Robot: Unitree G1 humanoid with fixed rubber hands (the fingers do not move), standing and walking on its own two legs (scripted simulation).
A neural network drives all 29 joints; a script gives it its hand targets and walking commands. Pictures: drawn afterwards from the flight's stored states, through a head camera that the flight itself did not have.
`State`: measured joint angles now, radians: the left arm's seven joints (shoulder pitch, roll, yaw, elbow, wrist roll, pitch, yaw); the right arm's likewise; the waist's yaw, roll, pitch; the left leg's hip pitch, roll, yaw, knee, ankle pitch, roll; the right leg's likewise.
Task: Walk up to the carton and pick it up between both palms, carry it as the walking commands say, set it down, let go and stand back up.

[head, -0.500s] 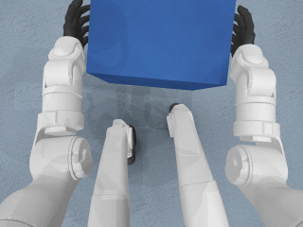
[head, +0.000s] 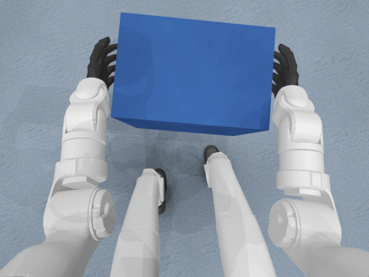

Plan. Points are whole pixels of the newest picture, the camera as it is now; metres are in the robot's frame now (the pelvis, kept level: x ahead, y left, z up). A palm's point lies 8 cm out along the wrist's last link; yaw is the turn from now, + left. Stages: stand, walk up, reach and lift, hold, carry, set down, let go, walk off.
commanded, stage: reach and lift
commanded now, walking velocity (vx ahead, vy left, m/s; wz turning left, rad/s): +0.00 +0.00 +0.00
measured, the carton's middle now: (190, 89) +0.44 -0.05 -0.14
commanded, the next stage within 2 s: none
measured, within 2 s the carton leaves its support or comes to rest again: neither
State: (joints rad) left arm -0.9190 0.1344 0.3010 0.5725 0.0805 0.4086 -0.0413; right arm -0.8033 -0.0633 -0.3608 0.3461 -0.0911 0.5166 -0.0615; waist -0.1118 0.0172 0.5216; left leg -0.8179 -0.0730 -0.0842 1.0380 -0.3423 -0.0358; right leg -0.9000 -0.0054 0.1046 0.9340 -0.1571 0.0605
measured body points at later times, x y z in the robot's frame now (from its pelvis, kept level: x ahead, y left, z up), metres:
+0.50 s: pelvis +0.02 -0.01 +0.06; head +0.21 -0.04 +0.46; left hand +0.46 +0.13 +0.01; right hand +0.40 -0.23 +0.00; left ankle +0.11 +0.13 -0.66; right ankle +0.18 -0.14 -0.66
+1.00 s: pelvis +0.11 -0.01 +0.09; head +0.08 -0.02 +0.53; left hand +0.46 +0.13 +0.11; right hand +0.40 -0.23 +0.11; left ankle +0.11 +0.13 -0.66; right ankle +0.18 -0.14 -0.66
